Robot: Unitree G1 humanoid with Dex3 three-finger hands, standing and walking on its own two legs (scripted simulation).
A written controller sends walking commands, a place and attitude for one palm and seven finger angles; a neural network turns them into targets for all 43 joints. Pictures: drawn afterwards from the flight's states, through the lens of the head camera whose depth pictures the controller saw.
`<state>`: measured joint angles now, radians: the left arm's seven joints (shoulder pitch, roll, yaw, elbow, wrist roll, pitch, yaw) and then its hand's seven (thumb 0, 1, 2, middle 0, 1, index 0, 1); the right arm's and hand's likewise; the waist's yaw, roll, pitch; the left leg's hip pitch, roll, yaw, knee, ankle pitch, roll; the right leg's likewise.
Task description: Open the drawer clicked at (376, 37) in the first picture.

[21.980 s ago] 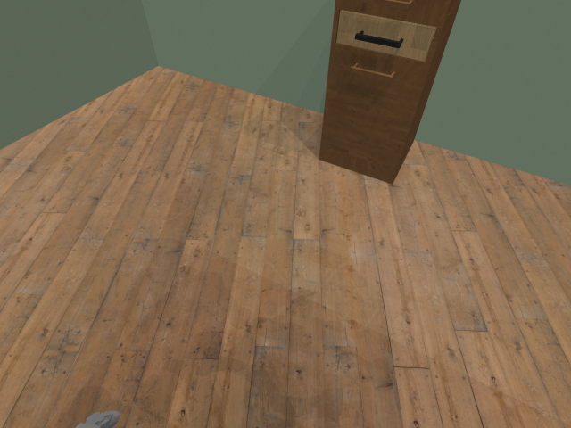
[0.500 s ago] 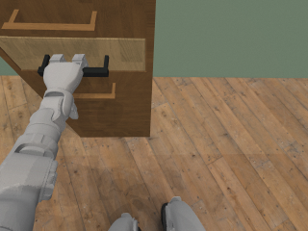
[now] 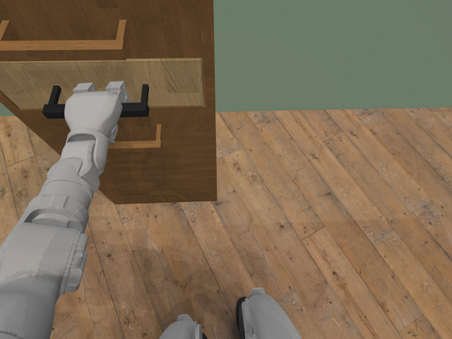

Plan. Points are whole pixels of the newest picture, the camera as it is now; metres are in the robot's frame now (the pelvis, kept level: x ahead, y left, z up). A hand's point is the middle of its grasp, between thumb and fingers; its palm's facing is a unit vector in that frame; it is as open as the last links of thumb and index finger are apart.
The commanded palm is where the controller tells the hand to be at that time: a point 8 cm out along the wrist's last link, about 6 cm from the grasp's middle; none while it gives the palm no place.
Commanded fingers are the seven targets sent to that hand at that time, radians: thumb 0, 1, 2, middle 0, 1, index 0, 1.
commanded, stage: close the thumb around the handle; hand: left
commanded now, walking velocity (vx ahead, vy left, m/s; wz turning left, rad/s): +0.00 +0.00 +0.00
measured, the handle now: (99, 101) +0.56 +0.19 +0.02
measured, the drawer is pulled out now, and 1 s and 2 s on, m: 0.00 0.07 0.20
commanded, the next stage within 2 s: pull the drawer open in 0.18 s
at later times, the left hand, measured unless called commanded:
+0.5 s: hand (105, 135) +0.49 +0.18 +0.00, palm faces -0.08 -0.03 -1.00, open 5.2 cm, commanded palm +0.45 +0.19 +0.05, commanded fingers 0.00 0.90 0.90 -0.40 -1.35 -0.40 -1.35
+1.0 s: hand (100, 164) +0.43 +0.19 -0.01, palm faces -0.04 -0.04 -1.00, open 5.2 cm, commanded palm +0.39 +0.20 +0.05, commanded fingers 0.00 0.90 0.90 -0.40 -1.35 -0.40 -1.35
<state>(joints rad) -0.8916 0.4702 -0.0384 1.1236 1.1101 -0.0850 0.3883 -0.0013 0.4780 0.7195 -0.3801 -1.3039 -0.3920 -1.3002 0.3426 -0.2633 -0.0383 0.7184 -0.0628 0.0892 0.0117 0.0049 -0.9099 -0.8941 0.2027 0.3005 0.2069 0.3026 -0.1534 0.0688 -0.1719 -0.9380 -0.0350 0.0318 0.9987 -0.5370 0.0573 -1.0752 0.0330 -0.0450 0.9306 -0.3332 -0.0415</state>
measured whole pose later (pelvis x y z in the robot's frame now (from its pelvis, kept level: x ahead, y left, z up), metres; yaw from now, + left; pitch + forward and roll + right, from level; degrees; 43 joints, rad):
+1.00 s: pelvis +0.02 +0.00 +0.02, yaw -1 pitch +22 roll +0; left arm -0.51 0.34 -0.08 0.82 1.13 -0.06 0.46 0.00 0.79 0.83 -0.34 -1.35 -0.42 -1.34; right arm 0.22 -0.25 -0.06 0.66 -0.04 0.15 0.01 0.01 -0.91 -0.89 0.20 0.30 0.21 0.30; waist -0.04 0.05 -0.17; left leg -0.72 -0.04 0.04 0.85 -0.51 0.06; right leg -0.88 0.04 -0.02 0.83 -0.32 -0.04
